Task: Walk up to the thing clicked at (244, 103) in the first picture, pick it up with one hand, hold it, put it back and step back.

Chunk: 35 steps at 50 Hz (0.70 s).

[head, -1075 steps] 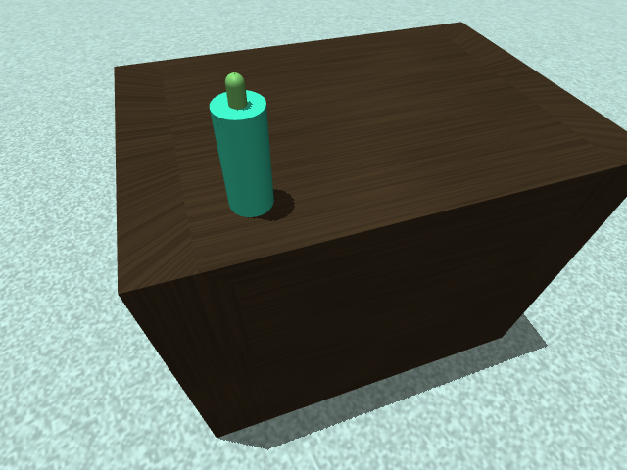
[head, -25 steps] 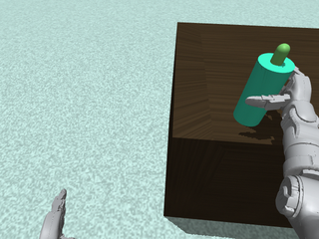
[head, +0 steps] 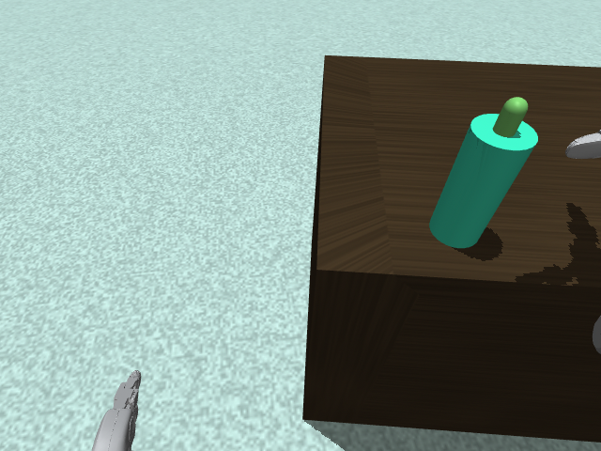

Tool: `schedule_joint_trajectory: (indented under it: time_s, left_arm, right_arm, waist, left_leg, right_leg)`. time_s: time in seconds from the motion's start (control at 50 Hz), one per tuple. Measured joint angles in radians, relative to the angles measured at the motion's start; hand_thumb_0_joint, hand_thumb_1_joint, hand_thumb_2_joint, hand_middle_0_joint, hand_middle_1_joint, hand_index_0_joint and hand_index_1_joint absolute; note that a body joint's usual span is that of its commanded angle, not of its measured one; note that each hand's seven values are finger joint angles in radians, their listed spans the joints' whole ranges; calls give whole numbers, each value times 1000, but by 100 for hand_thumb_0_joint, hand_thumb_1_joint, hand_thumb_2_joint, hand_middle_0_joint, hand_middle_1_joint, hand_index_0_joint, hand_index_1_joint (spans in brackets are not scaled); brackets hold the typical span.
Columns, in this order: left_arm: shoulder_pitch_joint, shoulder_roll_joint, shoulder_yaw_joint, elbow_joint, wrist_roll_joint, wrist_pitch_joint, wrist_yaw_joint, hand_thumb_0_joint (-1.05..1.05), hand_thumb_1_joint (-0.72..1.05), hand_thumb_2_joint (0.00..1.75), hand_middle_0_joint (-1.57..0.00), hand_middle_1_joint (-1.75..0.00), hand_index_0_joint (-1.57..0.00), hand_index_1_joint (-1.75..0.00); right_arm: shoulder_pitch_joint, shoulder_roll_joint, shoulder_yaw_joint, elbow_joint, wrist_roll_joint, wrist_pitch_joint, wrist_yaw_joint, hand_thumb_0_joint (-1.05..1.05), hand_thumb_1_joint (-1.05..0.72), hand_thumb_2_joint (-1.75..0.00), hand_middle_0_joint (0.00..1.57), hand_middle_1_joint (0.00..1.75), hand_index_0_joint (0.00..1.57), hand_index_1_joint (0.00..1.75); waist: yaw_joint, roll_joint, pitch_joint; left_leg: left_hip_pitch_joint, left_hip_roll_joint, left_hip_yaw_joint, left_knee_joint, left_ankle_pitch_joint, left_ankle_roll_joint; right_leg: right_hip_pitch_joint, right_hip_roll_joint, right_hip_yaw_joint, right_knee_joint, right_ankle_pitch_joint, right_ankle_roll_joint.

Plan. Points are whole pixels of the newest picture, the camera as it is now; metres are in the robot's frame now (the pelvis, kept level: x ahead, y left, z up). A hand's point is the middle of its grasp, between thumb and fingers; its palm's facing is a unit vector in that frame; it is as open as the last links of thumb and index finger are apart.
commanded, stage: rise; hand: right
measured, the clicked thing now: (481, 175) +0.45 -0.21 +0.16
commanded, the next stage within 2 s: sink last in 0.04 s
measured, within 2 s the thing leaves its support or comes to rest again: neither
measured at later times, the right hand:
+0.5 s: hand out of the picture +0.38 -0.40 +0.23, palm faces +0.59 +0.73 -0.33, open 17.4 cm
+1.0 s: hand out of the picture +0.17 -0.25 +0.22, palm faces +0.50 +0.74 -0.44, open 17.6 cm
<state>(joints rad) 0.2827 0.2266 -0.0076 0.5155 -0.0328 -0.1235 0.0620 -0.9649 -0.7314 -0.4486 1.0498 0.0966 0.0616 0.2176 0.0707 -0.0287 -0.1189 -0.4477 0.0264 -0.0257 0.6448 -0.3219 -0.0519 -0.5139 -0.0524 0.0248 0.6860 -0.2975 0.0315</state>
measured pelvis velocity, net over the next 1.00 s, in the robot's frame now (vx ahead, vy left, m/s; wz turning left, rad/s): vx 0.00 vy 0.01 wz -0.04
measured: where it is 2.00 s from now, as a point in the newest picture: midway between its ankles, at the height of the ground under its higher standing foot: outside the picture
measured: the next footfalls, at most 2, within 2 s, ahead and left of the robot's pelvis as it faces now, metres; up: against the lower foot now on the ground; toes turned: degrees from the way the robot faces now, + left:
none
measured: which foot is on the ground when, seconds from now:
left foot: down 0.00-1.00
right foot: down 0.00-1.00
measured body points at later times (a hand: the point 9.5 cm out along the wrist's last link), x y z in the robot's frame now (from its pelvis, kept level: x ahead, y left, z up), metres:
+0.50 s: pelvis +0.02 -0.02 +0.01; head +0.03 -0.01 +0.46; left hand +0.19 +0.24 -0.04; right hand +0.34 -0.44 +0.25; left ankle +0.00 +0.15 -0.72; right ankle +0.03 -0.14 -0.72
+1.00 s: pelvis +0.00 +0.01 +0.01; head -0.03 +0.05 +0.46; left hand +0.19 +0.27 -0.04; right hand +0.14 -0.29 +0.24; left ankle +0.00 +0.15 -0.72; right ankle +0.03 -0.14 -0.72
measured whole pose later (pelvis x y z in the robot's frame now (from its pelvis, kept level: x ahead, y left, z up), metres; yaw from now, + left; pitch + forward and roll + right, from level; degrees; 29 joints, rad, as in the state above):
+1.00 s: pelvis +0.00 +0.01 +0.01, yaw -2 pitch -3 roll +0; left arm 0.34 0.24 0.16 0.36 -0.04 -0.06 0.04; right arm 0.42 -0.36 -0.46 -0.41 0.08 -0.19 -0.01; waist -0.07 -0.08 -0.04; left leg -0.22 0.05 0.01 0.59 -0.33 -0.04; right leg -0.27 -0.03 0.04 0.57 -0.25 0.04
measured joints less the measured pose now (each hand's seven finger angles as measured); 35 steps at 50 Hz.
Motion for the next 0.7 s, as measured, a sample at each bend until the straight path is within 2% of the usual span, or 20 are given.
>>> schedule_joint_trajectory:
  time_s: [0.02, 0.08, 0.14, 0.18, 0.26, 0.34, 0.4, 0.46, 0.56, 0.62, 0.7]
  left_arm:
    - [-1, 2, -1, -2, 0, 0, -3, -1, -51, 3, -6, -5, -7, -4]
    - [-13, 5, 12, -9, 2, -4, -23, -1, -51, 3, -6, -5, -7, -4]
    - [-14, 21, 30, -24, 1, 1, -40, -1, -51, 3, -6, -4, -7, -4]
    - [-4, 34, 39, -36, 0, 10, -49, -1, -51, 3, -6, -4, -7, -4]
    - [27, 54, 31, -42, -6, 23, -65, -1, -50, 3, -6, -4, -7, -4]
    - [28, 35, 9, -6, -5, 27, -75, -1, -49, 4, -6, -4, -7, -4]
    - [28, 15, 24, -20, 0, 28, -81, -1, -50, 4, -6, -4, -7, -4]
    - [36, 22, 56, -74, -3, 17, -80, -2, -50, 5, -6, -4, -7, -4]
    - [59, 39, 90, -133, -30, 13, -84, -1, -50, 5, -6, -4, -7, -4]
    - [74, 27, 108, -109, -42, 32, -96, -1, -51, 5, -6, -4, -7, -4]
    - [86, 3, 120, -33, -38, 73, -104, -1, -51, 5, -6, -4, -7, -4]
  right_arm:
    - [-14, -18, 13, 19, -26, 5, 9, -1, 58, -6, 6, 8, 7, 7]
    - [-51, -77, 39, 92, -84, -16, -18, -1, 57, -6, 6, 7, 7, 7]
    - [-58, -125, 27, 139, -124, -23, -51, -1, 56, -5, 6, 7, 7, 6]
    - [-40, -145, -2, 139, -146, -27, -74, -1, 56, -5, 6, 7, 7, 6]
    - [19, -161, -73, 88, -171, -47, -126, -1, 57, -4, 6, 6, 7, 6]
    - [96, -145, -94, -2, -167, -81, -178, -1, 57, -4, 6, 6, 7, 5]
    - [203, -110, -86, -106, -150, -92, -203, -1, 55, -4, 6, 6, 6, 5]
    - [354, -45, -67, -262, -122, -96, -214, -1, 54, -5, 6, 6, 6, 5]
    - [674, 99, -14, -635, -68, -93, -203, -1, 51, -5, 6, 5, 6, 5]
    - [863, 185, 6, -870, -43, -79, -189, -1, 51, -5, 6, 6, 6, 5]
    - [1045, 269, 17, -1156, -29, -72, -194, -1, 52, -5, 7, 6, 7, 5]
  waist:
    - [-2, 1, 3]
    - [3, 5, 19]
    - [10, 11, 41]
    - [9, 18, 52]
    - [3, 31, 58]
    - [-18, 33, 37]
    - [-38, 14, 12]
    - [-61, -17, -8]
    - [-97, -38, -29]
    - [-108, -35, -16]
    - [-129, -26, 37]
  left_leg:
    - [-1, 1, -1, -3, 2, -1]
    - [-8, 3, -6, -10, 9, -3]
    - [-18, 3, -10, -20, 19, -4]
    - [-25, 1, -13, -29, 27, -5]
    - [-18, -4, -13, -55, 37, -5]
    - [4, -11, -6, -81, 39, -1]
    - [30, -11, -1, -95, 35, 2]
    - [65, -6, 0, -100, 28, 8]
    - [126, 12, -6, -102, 7, -8]
    - [156, 16, -5, -101, 1, -13]
    - [182, 13, 5, -94, -1, -6]
  right_leg:
    - [0, 1, -2, -4, 3, -1]
    - [-4, 2, -6, -15, 11, -3]
    - [-13, 2, -10, -24, 19, -5]
    - [-19, 0, -14, -30, 23, -5]
    - [-20, -5, -14, -38, 23, -4]
    - [-12, -12, -8, -36, 11, -2]
    - [4, -13, -4, -31, -2, -4]
    - [36, -9, -6, -29, -16, -10]
    - [105, 6, -20, -45, -28, -18]
    - [141, 10, -19, -57, -26, -17]
    - [170, 8, -9, -64, -17, -8]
